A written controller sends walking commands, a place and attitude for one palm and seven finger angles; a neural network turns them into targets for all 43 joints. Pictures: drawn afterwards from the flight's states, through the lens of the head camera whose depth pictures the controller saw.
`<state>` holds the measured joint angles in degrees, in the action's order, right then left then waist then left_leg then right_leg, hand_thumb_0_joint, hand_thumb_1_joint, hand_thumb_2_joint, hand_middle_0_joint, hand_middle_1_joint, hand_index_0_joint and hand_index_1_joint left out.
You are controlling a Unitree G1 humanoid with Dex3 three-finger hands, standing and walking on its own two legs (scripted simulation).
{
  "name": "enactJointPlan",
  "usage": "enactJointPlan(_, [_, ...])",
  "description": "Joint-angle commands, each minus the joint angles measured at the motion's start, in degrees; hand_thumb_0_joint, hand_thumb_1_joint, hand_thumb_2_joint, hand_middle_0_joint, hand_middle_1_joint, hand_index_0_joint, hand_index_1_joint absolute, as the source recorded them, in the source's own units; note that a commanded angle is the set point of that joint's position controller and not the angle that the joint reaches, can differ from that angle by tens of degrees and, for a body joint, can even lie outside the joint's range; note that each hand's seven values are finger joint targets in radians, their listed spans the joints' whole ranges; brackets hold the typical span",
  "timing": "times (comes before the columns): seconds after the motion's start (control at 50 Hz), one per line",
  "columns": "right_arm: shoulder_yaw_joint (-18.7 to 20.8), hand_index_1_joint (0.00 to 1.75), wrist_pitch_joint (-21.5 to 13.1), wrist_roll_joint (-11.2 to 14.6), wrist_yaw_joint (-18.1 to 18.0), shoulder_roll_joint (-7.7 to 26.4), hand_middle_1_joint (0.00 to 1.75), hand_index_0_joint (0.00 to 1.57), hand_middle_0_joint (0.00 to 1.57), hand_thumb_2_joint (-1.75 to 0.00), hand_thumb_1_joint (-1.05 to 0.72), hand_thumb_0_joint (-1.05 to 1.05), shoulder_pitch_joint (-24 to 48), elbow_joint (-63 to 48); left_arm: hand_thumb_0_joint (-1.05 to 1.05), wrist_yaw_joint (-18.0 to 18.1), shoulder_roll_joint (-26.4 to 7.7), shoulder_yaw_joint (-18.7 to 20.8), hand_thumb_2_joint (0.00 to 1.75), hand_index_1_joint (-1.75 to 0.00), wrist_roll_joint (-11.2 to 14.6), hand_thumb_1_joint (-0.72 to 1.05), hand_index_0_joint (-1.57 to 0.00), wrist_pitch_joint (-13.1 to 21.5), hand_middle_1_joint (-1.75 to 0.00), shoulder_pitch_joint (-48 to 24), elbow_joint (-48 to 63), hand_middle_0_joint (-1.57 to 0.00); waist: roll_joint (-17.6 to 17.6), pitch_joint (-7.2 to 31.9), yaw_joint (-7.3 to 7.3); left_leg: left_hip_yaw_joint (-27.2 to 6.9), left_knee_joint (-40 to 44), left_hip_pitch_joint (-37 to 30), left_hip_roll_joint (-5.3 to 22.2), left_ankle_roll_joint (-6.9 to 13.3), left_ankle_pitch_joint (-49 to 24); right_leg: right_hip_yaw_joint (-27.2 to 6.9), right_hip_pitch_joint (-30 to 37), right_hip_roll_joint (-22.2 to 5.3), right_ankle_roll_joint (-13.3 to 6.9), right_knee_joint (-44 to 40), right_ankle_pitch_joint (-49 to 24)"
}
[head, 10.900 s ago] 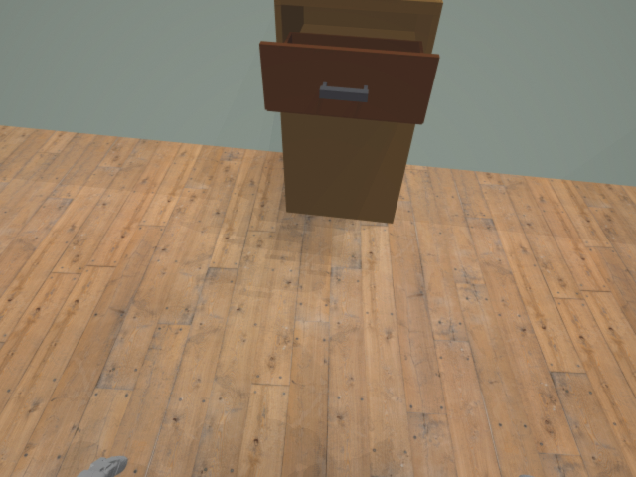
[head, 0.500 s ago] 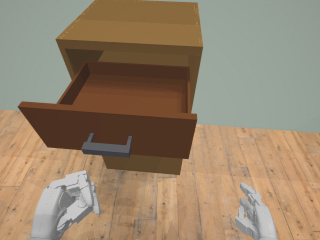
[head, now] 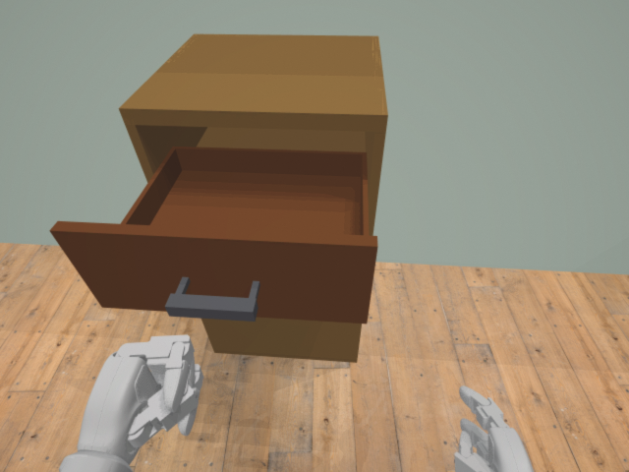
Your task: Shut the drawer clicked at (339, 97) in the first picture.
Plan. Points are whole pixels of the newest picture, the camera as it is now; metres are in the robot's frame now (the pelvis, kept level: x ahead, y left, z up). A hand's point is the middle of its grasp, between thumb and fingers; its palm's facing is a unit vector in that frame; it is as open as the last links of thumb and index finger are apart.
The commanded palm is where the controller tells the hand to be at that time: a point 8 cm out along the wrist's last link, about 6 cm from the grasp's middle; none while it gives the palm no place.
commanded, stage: raise the hand and make a fist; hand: left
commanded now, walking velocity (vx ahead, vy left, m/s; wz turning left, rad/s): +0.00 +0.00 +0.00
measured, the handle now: (216, 296) +0.35 +0.17 +0.04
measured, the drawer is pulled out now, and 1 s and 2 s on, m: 0.29 0.29 0.29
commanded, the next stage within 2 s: bring the fist close to the handle in 0.24 s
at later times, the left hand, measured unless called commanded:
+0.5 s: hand (191, 386) +0.18 +0.14 +0.11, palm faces +0.04 -1.00 -0.08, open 3.2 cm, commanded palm +0.15 +0.19 +0.12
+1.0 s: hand (208, 379) +0.21 +0.14 +0.06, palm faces -0.05 -1.00 -0.01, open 3.3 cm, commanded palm +0.20 +0.20 +0.07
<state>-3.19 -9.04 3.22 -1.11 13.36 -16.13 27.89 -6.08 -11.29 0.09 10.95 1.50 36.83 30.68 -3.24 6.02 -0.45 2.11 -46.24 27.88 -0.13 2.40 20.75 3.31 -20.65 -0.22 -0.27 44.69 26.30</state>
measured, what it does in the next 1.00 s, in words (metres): stands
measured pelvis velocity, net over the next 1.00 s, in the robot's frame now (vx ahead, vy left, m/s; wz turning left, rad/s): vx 0.01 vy -0.01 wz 0.00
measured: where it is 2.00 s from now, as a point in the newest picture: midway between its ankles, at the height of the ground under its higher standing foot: outside the picture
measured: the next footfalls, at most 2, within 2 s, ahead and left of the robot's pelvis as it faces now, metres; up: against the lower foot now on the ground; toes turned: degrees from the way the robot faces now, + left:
none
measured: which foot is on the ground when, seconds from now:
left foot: down 0.00-1.00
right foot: down 0.00-1.00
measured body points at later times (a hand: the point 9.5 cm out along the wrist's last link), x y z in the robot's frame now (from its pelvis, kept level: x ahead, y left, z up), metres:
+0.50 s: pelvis +0.02 -0.04 +0.01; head +0.00 -0.06 +0.46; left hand +0.18 +0.19 +0.12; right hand +0.21 -0.27 -0.05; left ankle +0.04 +0.09 -0.71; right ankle -0.03 -0.12 -0.71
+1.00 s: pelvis +0.01 -0.01 -0.01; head +0.03 -0.02 +0.44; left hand +0.21 +0.20 +0.07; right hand +0.18 -0.25 -0.08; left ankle +0.04 +0.09 -0.71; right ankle -0.03 -0.12 -0.71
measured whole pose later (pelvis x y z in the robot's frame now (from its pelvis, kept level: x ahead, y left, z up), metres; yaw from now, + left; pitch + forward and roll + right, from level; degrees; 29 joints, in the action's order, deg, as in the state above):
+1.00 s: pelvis +0.01 -0.01 -0.01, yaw +0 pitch +7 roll -1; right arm -0.9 -12.7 1.8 -1.7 14.1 -14.1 32.1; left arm -12.2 -10.5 4.2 13.6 15.9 26.2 8.1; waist -2.0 4.8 1.0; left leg 1.3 -48.3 33.9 0.4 1.4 21.5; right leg 4.0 -26.7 0.3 -1.2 47.2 27.5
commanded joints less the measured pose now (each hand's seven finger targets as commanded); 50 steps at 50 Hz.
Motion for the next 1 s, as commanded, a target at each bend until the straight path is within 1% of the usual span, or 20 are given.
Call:
enactJointPlan(0.0, [2.83,0.30,-4.81,0.39,-1.13,5.60,0.30,0.20,0.20,-0.90,-0.90,0.00,9.05,-10.98,0.00,0.32,-5.43,5.22,0.90,-1.60,1.58,0.90,-1.40,5.10,-1.60,-1.90,14.03,-1.40,1.96,0.75,-1.02,-5.02,10.27,-7.47,1.70,-0.44,-3.46,1.84,-5.71,0.93,-0.65,-8.75,-5.52])
enactJointPlan(0.08, [3.01,0.30,-6.98,0.21,-0.97,5.59,0.30,0.20,0.20,-0.90,-0.90,0.00,8.35,-9.25,0.00,0.53,-5.81,6.27,0.90,-1.60,2.69,0.90,-1.40,8.88,-1.60,-2.77,14.59,-1.40,-0.26,1.12,-0.60,-4.79,8.87,-8.36,1.56,-0.40,-5.04,1.39,-6.21,1.01,-0.71,-9.26,-6.91])
enactJointPlan(0.16, [3.54,0.30,-7.72,0.36,-1.22,6.04,0.30,0.20,0.20,-0.90,-0.90,0.00,8.16,-7.96,0.00,-1.59,-6.05,7.34,0.90,-1.60,3.77,0.90,-1.40,9.56,-1.60,-1.78,8.13,-1.40,3.78,-0.66,0.02,-3.71,7.55,-6.46,0.99,-0.22,-5.16,-0.63,-5.93,0.43,-0.03,-11.13,-8.06])
enactJointPlan(0.18, [3.74,0.30,-7.72,0.48,-1.41,6.26,0.30,0.20,0.20,-0.90,-0.90,0.00,8.59,-7.30,0.00,-2.12,-7.06,8.65,0.90,-1.60,3.87,0.90,-1.40,9.27,-1.60,-2.23,6.46,-1.40,3.43,-1.21,-0.12,-3.71,7.32,-6.30,0.84,-0.19,-5.51,-1.44,-5.38,0.25,-0.04,-11.98,-8.55])
enactJointPlan(0.26, [3.71,0.30,-8.11,0.77,-1.98,6.04,0.30,0.20,0.20,-0.90,-0.90,0.00,8.89,-7.76,0.00,-5.07,-7.61,9.45,0.90,-1.60,5.03,0.90,-1.40,8.07,-1.60,-2.03,6.03,-1.40,4.79,1.04,-0.65,-2.93,6.58,-6.94,0.35,-0.06,-8.49,-3.92,-2.60,-1.08,1.15,-12.90,-15.37])
enactJointPlan(0.28, [3.77,0.30,-8.16,0.81,-2.16,5.83,0.30,0.20,0.20,-0.90,-0.90,0.00,9.32,-6.99,0.00,-5.29,-8.62,11.45,0.90,-1.60,5.42,0.90,-1.40,7.84,-1.60,-2.04,4.70,-1.40,4.45,0.38,-0.87,-3.07,6.52,-6.75,0.35,-0.17,-8.80,-4.16,-2.10,-1.12,1.21,-13.47,-16.75])
enactJointPlan(0.36, [3.65,0.30,-8.64,0.66,-2.72,5.85,0.30,0.20,0.20,-0.90,-0.90,0.00,8.80,-5.95,0.00,-6.53,-9.14,13.80,0.90,-1.60,6.66,0.90,-1.40,9.47,-1.60,-4.12,2.27,-1.40,7.34,0.58,-0.56,-3.02,5.94,-6.65,0.02,-0.30,-10.36,-5.30,-1.19,-1.80,2.62,-13.38,-23.15])
enactJointPlan(0.38, [3.71,0.30,-8.89,0.65,-2.71,6.02,0.30,0.20,0.20,-0.90,-0.90,0.00,8.64,-5.45,0.00,-6.82,-9.35,13.88,0.90,-1.60,6.69,0.90,-1.40,10.26,-1.60,-6.05,2.11,-1.40,5.62,0.34,-0.27,-3.01,5.81,-7.29,-0.04,-0.29,-10.91,-5.05,-1.29,-1.66,2.51,-13.26,-24.21])
enactJointPlan(0.44, [3.63,0.30,-9.55,0.43,-2.43,6.21,0.30,0.20,0.20,-0.90,-0.90,0.00,8.35,-4.95,0.00,-8.11,-7.20,12.33,0.90,-1.60,7.15,0.90,-1.40,11.82,-1.60,-5.63,-0.98,-1.40,5.66,0.34,-0.01,-3.12,5.64,-7.09,-0.22,-0.38,-11.69,-4.98,-1.47,-1.95,2.92,-12.46,-27.23])
enactJointPlan(0.5, [3.94,0.30,-9.62,0.29,-2.34,6.69,0.30,0.20,0.20,-0.90,-0.90,0.00,7.80,-4.15,0.00,-9.40,-7.96,12.75,0.90,-1.60,6.77,0.90,-1.40,12.70,-1.60,-6.97,-3.91,-1.40,5.47,1.58,0.50,-2.93,4.89,-6.87,-0.46,-0.35,-12.86,-5.84,-0.60,-2.53,3.65,-12.00,-31.38])
enactJointPlan(0.56, [4.23,0.30,-9.32,0.13,-2.29,6.98,0.30,0.20,0.20,-0.90,-0.90,0.00,7.82,-4.19,0.00,-10.31,-8.08,12.72,0.90,-1.60,6.56,0.90,-1.40,13.61,-1.60,-8.44,-5.62,-1.40,6.75,2.19,0.71,-2.93,4.68,-6.24,-0.58,-0.25,-12.83,-5.76,-1.08,-2.56,3.74,-11.43,-31.01])
enactJointPlan(0.58, [4.42,0.30,-9.33,0.14,-2.33,7.09,0.30,0.20,0.20,-0.90,-0.90,0.00,8.13,-3.88,0.00,-10.24,-9.93,14.31,0.90,-1.60,6.47,0.90,-1.40,13.96,-1.60,-9.12,-5.83,-1.40,5.78,2.74,0.24,-2.96,4.62,-6.19,-0.59,-0.28,-12.93,-5.68,-0.69,-2.33,3.22,-11.36,-30.32])
enactJointPlan(0.62, [4.48,0.30,-9.07,-0.05,-2.39,6.85,0.30,0.20,0.20,-0.90,-0.90,0.00,8.05,-4.01,0.00,-10.17,-9.31,14.70,0.90,-1.60,6.66,0.90,-1.40,14.80,-1.60,-9.01,-7.10,-1.40,6.39,3.23,0.27,-2.86,4.75,-5.99,-0.53,-0.37,-12.82,-5.24,-0.97,-2.34,3.06,-10.93,-29.41])
enactJointPlan(0.68, [4.56,0.30,-8.67,-0.26,-2.32,7.07,0.30,0.20,0.20,-0.90,-0.90,0.00,8.26,-3.51,0.00,-9.62,-9.82,15.20,0.90,-1.60,6.76,0.90,-1.40,16.37,-1.60,-11.79,-7.64,-1.40,4.37,3.52,0.49,-2.78,4.41,-6.00,-0.55,-0.36,-13.07,-4.83,-1.73,-1.99,2.48,-10.27,-28.45])
enactJointPlan(0.72, [4.41,0.30,-8.67,-0.34,-2.00,6.85,0.30,0.20,0.20,-0.90,-0.90,0.00,8.24,-3.99,0.00,-9.41,-7.00,12.50,0.90,-1.60,6.69,0.90,-1.40,17.22,-1.60,-11.19,-7.98,-1.40,2.01,3.98,0.49,-2.68,4.87,-6.78,-0.45,-0.37,-13.27,-3.16,-3.08,-1.26,1.58,-9.25,-25.38])
enactJointPlan(0.78, [4.77,0.30,-8.28,-0.48,-1.80,7.35,0.30,0.20,0.20,-0.90,-0.90,0.00,8.17,-3.79,0.00,-8.88,-6.49,11.20,0.90,-1.60,6.19,0.90,-1.40,17.53,-1.60,-11.92,-10.24,-1.40,3.30,3.90,0.97,-2.97,4.57,-6.22,-0.15,-0.21,-12.58,-2.02,-5.23,-0.28,0.92,-8.54,-21.68])
enactJointPlan(0.82, [4.81,0.30,-8.09,-0.52,-1.52,7.36,0.30,0.20,0.20,-0.90,-0.90,0.00,7.86,-4.41,0.00,-8.65,-4.47,8.46,0.90,-1.60,5.61,0.90,-1.40,17.68,-1.60,-11.69,-10.77,-1.40,2.99,3.57,1.16,-3.16,4.70,-5.73,-0.08,-0.29,-11.87,-1.01,-6.82,0.15,0.42,-7.47,-18.86])
enactJointPlan(0.88, [5.11,0.30,-7.42,-0.83,-1.44,7.84,0.30,0.20,0.20,-0.90,-0.90,0.00,7.78,-4.45,0.00,-7.19,-5.90,8.81,0.90,-1.60,4.37,0.90,-1.40,17.94,-1.60,-12.96,-11.27,-1.40,3.53,4.27,1.14,-3.72,4.31,-4.64,0.24,-0.22,-10.78,-0.50,-8.45,0.60,0.05,-6.27,-15.89])
enactJointPlan(0.96, [4.83,0.30,-6.44,-1.22,-1.03,7.42,0.30,0.20,0.20,-0.90,-0.90,0.00,7.47,-5.82,0.00,-4.52,-4.15,6.38,0.90,-1.60,3.02,0.90,-1.40,19.39,-1.60,-14.84,-9.33,-1.40,1.38,6.48,1.17,-4.31,3.88,-4.46,0.60,-0.61,-9.46,0.66,-11.18,0.88,-0.41,-3.42,-12.38])
enactJointPlan(0.98, [4.78,0.30,-6.11,-1.32,-0.98,7.50,0.30,0.20,0.20,-0.90,-0.90,0.00,7.15,-5.34,0.00,-3.39,-5.46,7.26,0.90,-1.60,2.43,0.90,-1.40,19.90,-1.60,-16.64,-9.23,-1.40,1.07,6.36,1.35,-4.77,3.79,-4.06,0.83,-0.71,-9.24,0.86,-11.65,1.08,-0.65,-2.85,-11.46])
